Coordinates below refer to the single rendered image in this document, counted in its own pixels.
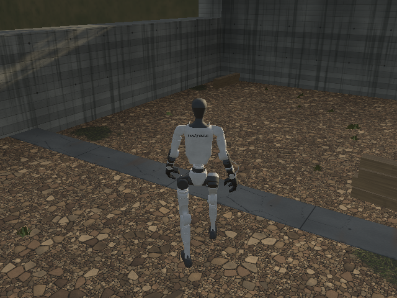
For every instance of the left robot upper arm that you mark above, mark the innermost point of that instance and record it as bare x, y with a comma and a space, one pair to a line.
176, 140

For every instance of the humanoid robot head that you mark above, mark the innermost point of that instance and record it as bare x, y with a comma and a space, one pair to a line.
199, 107

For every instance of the robot left forearm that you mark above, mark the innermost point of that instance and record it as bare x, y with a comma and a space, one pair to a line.
170, 161

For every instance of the right robot upper arm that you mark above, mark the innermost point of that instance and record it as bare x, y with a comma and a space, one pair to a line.
221, 142

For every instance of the robot right forearm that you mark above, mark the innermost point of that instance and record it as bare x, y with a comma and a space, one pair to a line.
229, 167

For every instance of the robot left thigh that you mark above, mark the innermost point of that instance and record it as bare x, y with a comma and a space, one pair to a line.
183, 197

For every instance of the right robot hand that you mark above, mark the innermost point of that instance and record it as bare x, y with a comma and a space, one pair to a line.
234, 183

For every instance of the left robot hand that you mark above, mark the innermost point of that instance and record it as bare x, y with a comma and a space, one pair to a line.
174, 170

